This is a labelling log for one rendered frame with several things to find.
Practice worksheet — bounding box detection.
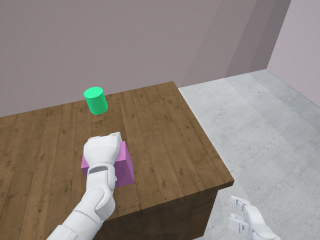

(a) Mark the left robot forearm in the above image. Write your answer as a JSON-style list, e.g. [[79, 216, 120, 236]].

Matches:
[[46, 162, 116, 240]]

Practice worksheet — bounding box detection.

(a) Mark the robot right hand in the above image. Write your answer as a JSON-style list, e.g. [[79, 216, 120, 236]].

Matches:
[[228, 196, 266, 240]]

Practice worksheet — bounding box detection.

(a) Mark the robot left hand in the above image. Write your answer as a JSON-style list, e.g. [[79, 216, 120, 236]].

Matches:
[[83, 132, 122, 181]]

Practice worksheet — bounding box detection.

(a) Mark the sponge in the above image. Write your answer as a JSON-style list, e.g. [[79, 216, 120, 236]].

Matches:
[[81, 141, 135, 187]]

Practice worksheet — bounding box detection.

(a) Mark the right robot forearm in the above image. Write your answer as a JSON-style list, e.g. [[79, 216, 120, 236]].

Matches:
[[249, 223, 281, 240]]

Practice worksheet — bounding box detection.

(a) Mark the table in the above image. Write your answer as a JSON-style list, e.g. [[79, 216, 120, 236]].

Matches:
[[0, 81, 235, 240]]

